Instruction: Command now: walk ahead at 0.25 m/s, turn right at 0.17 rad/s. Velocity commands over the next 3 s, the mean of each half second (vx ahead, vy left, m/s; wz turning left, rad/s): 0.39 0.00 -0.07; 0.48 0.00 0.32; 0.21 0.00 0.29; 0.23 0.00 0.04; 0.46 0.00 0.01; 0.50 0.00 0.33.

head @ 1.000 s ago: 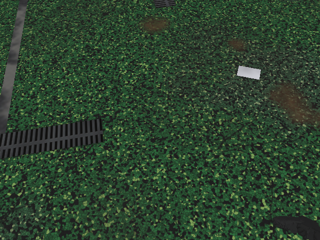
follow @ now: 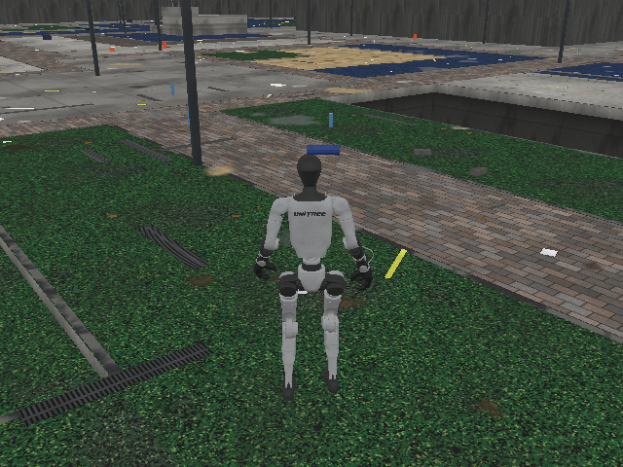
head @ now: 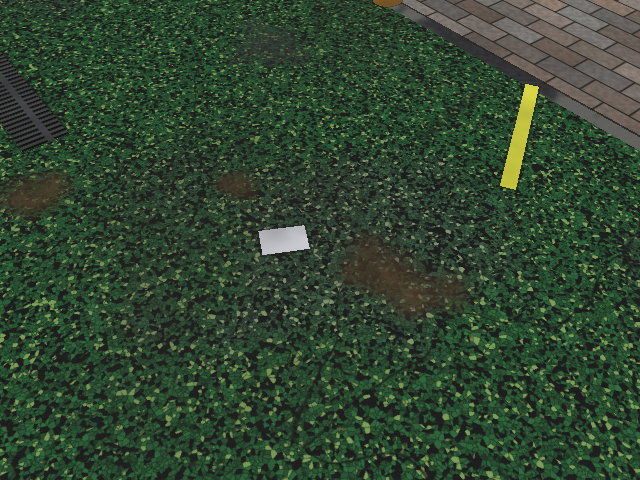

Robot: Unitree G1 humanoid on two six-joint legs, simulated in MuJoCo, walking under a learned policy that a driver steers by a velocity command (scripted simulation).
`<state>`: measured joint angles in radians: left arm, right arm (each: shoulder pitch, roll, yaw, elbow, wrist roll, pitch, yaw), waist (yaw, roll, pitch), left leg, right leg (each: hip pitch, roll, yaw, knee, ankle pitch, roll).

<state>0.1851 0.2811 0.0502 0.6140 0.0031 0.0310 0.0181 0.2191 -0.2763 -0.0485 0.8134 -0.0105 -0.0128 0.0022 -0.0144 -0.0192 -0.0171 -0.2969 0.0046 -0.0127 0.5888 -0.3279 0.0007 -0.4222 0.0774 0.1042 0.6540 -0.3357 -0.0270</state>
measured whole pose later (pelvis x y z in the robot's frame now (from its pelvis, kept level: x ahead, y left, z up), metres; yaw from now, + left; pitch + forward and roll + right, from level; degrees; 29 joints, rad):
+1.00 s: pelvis +0.46 +0.00 -0.01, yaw +12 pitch +2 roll -1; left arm 0.29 0.29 0.04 0.79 -0.01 -0.08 0.00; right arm 0.14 -0.30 -0.06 0.68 0.02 -0.06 0.05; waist 0.02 0.00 0.06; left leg -0.47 -0.08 0.02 0.59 -0.16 0.10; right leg -0.24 -0.01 0.00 1.15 -0.47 0.00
